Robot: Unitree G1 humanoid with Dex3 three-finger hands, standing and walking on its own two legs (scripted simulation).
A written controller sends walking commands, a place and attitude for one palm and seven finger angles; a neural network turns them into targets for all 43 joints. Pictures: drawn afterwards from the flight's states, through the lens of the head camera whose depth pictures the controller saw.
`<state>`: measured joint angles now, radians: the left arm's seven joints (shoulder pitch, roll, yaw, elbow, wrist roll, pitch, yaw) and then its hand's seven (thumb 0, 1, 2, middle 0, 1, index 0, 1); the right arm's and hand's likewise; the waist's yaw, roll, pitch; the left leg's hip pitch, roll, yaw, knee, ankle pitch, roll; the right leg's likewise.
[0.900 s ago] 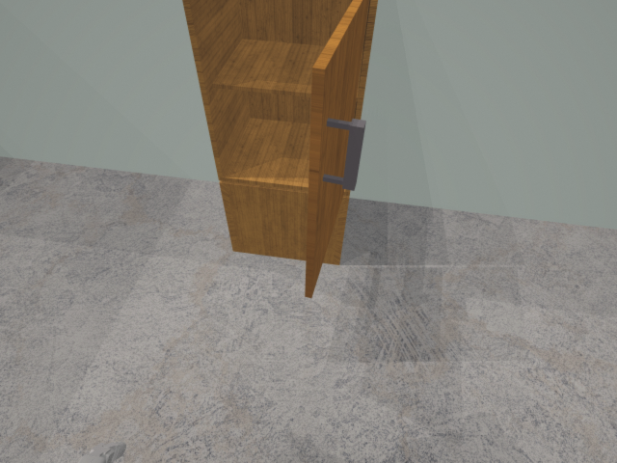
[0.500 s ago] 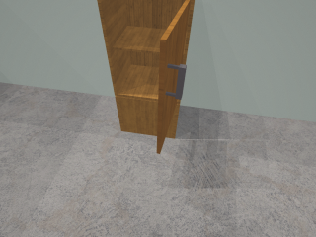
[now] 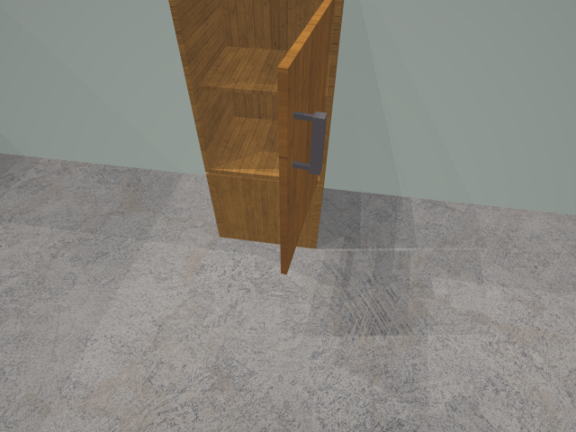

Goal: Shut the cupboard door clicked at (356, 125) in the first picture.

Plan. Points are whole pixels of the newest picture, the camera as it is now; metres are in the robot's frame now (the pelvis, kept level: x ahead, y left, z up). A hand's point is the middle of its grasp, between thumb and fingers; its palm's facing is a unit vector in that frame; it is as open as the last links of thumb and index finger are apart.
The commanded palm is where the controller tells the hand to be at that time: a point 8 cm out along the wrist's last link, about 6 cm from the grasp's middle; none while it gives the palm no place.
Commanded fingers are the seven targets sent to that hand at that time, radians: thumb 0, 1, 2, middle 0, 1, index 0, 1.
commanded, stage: look at it before walking up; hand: left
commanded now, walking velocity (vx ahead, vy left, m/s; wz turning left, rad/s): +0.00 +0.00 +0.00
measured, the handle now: (307, 143) +0.63 +0.00 +0.06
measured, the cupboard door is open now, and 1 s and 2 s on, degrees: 83 83 83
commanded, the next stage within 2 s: walk around to get in front in 0.54 s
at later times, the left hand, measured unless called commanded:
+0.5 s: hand out of the picture +0.08 +0.24 -0.15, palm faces -0.03 -0.94 -0.34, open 7.4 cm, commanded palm none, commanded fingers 0.00 0.90 0.90 -0.20 -0.30 -0.20 -0.30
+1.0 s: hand out of the picture +0.07 +0.19 -0.18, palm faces -0.13 -0.95 -0.27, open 7.4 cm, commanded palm none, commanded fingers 0.00 0.90 0.90 -0.20 -0.30 -0.20 -0.30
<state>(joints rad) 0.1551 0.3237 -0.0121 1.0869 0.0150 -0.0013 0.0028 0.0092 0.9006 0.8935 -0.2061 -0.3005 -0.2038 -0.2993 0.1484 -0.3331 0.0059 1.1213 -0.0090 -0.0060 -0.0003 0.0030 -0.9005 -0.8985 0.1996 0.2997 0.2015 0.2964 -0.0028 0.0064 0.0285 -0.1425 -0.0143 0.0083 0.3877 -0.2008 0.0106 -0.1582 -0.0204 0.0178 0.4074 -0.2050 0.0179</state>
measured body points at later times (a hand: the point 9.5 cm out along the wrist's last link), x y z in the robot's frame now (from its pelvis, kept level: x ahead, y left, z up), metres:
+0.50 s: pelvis +0.01 -0.01 +0.00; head +0.01 -0.01 +0.45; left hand +0.08 +0.28 -0.13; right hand +0.08 -0.30 -0.14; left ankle +0.01 +0.11 -0.74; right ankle +0.01 -0.13 -0.74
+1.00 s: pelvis -0.01 -0.01 -0.02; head +0.02 -0.02 +0.43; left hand +0.08 +0.24 -0.16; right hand +0.04 -0.28 -0.16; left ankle +0.01 +0.11 -0.74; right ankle +0.00 -0.12 -0.73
